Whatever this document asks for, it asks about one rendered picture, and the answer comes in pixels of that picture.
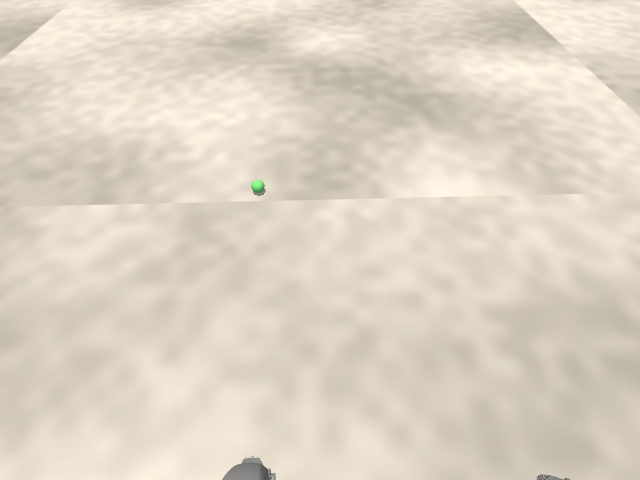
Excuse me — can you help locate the ball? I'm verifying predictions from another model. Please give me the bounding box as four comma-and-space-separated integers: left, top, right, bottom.
252, 180, 264, 193

